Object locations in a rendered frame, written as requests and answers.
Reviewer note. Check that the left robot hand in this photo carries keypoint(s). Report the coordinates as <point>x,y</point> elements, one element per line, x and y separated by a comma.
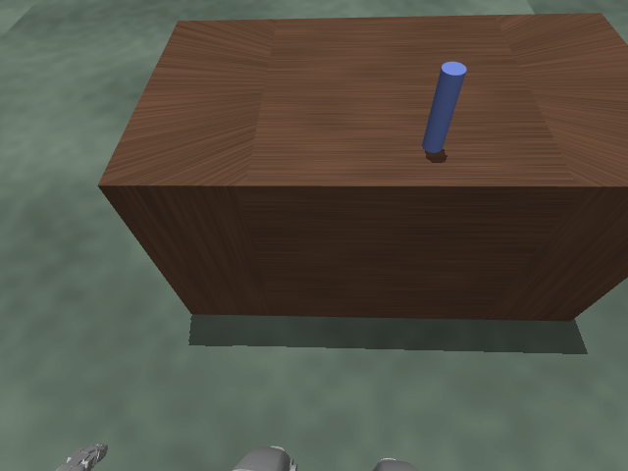
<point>84,459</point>

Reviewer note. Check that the can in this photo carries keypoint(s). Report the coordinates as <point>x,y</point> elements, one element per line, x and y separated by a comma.
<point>449,84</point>

